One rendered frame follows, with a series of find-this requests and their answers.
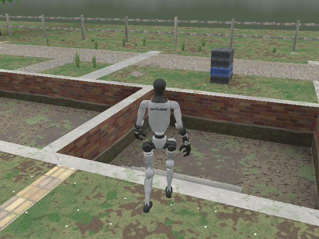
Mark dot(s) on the robot right forearm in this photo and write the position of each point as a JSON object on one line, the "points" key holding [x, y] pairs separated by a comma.
{"points": [[183, 135]]}

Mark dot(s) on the robot right thigh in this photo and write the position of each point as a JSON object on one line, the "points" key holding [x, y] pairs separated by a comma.
{"points": [[170, 148]]}

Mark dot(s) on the right robot hand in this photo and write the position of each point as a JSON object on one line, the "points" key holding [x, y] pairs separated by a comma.
{"points": [[187, 150]]}

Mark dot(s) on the robot right upper arm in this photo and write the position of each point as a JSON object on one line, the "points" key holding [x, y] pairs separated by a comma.
{"points": [[177, 114]]}

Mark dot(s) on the left robot hand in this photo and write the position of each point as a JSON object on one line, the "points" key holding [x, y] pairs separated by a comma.
{"points": [[141, 133]]}

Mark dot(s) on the robot left upper arm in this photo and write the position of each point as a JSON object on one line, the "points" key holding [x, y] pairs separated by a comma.
{"points": [[141, 112]]}

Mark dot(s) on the robot left forearm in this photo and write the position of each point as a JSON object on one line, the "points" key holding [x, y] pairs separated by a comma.
{"points": [[137, 128]]}

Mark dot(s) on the right robot foot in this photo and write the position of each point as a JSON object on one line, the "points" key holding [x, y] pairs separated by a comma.
{"points": [[168, 193]]}

